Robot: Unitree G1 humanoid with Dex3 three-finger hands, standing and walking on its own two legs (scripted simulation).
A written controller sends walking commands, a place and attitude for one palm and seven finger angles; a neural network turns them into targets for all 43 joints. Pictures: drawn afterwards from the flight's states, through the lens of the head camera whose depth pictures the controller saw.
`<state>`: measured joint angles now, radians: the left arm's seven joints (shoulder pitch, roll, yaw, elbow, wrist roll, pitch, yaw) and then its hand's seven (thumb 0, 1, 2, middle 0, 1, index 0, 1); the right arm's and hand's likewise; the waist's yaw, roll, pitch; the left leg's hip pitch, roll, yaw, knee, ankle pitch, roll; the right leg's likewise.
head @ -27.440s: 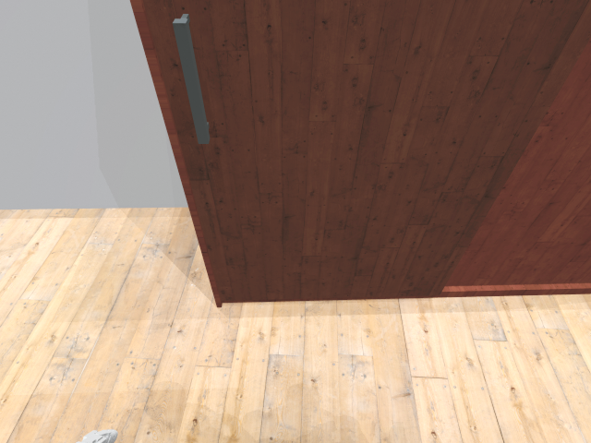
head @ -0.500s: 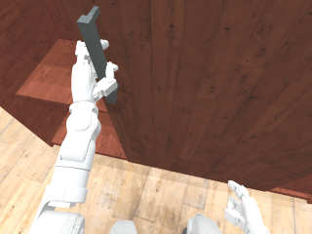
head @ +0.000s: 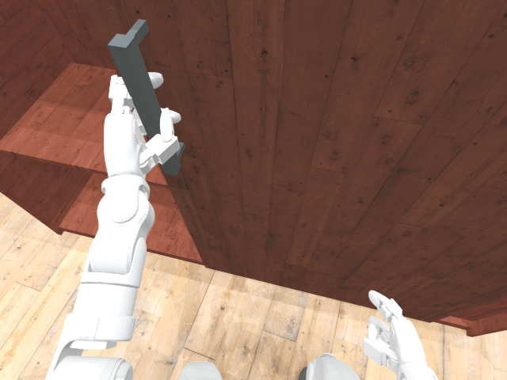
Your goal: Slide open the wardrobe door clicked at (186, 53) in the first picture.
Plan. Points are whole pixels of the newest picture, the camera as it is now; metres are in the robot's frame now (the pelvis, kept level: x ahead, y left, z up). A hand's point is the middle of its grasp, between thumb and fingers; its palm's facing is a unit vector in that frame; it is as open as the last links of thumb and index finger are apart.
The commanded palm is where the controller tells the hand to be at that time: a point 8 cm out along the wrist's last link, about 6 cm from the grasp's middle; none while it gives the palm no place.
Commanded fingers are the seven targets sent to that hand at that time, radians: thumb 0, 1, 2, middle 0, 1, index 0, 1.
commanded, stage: step sideways, sliding the door along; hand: left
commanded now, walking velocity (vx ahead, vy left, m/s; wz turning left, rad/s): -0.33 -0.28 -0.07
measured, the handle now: (158, 110) +0.42 +0.23 +0.15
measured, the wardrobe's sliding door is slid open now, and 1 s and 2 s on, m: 0.67 0.67 0.67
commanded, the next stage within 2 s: stop walking and hold the door there in 0.28 s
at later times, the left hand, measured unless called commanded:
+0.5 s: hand (175, 138) +0.38 +0.19 +0.14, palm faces +0.50 -0.82 -0.27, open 7.1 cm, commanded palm +0.33 +0.21 +0.13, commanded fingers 0.00 0.90 0.90 -0.45 -1.40 -0.45 -1.40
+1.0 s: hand (174, 136) +0.38 +0.19 +0.15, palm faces +0.52 -0.81 -0.26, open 6.8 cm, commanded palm +0.33 +0.23 +0.13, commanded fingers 0.00 0.90 0.90 -0.45 -1.40 -0.45 -1.40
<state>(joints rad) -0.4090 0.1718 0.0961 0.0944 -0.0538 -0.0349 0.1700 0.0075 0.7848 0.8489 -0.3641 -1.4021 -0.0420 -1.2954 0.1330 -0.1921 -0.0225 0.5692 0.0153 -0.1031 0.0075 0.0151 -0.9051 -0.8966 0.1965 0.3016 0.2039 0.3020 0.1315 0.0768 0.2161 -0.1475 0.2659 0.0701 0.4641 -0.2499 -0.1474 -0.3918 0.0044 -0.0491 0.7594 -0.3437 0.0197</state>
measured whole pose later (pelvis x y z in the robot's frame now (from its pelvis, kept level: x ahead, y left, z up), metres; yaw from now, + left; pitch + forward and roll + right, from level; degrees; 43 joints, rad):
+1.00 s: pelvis -0.02 -0.13 +0.00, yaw -9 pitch -2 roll -1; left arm -0.37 0.57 0.48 0.68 -0.01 -0.07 0.16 -0.06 0.67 0.79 -0.34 -1.28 -0.17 -1.30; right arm 0.32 -0.27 0.01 0.71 0.03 -0.09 -0.09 0.01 -0.90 -0.90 0.20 0.30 0.20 0.30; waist -0.02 0.02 -0.02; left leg -0.28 0.06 0.13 0.50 -0.18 0.02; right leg -0.23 -0.02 -0.05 0.54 -0.31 0.00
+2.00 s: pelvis -0.07 -0.05 -0.01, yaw -8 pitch +0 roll +0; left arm -0.62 0.51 0.37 0.87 -0.01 -0.15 0.09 -0.15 0.68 0.78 -0.37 -1.37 -0.35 -1.37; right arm 0.21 -0.26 0.01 0.68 0.04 -0.06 -0.07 0.01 -0.90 -0.90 0.20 0.30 0.21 0.30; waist -0.01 0.06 0.07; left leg -0.37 -0.03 0.12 0.48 -0.12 0.10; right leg -0.30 -0.06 -0.15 0.78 -0.51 0.02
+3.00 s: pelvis -0.08 +0.04 -0.01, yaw -5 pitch -2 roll +0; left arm -0.67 0.34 0.19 0.70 -0.05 -0.10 0.09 -0.03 0.73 0.78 -0.44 -1.37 -0.27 -1.40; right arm 0.20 -0.27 0.02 0.71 0.04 -0.03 -0.10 0.01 -0.90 -0.90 0.20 0.30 0.21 0.30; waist -0.02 0.02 0.09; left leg -0.32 0.08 0.08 0.56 -0.20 -0.03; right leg -0.24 -0.02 -0.06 0.59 -0.32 0.00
